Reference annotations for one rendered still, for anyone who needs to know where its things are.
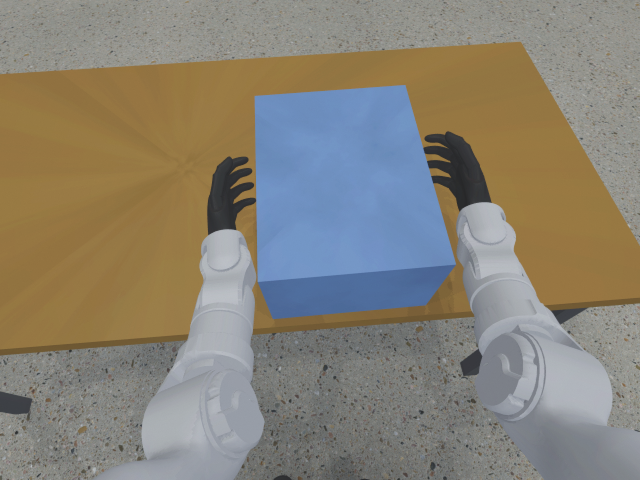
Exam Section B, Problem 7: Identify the table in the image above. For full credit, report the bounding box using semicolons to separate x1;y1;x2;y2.
0;42;640;414

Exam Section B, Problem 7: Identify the robot right upper arm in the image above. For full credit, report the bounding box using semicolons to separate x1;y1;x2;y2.
475;331;640;480

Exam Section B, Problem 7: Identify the robot left upper arm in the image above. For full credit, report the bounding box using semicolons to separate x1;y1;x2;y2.
92;368;264;480

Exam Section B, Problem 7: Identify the robot left hand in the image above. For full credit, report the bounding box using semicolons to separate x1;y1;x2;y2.
207;156;256;235

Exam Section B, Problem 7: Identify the robot right hand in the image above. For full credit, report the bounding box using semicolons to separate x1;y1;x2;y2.
423;131;492;211

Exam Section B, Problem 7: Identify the right robot forearm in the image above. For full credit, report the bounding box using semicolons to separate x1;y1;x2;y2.
456;202;613;412

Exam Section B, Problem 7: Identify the carton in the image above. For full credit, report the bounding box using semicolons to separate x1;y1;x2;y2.
255;85;456;319

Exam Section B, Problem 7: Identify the left robot forearm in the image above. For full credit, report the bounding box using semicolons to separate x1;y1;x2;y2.
142;229;256;456

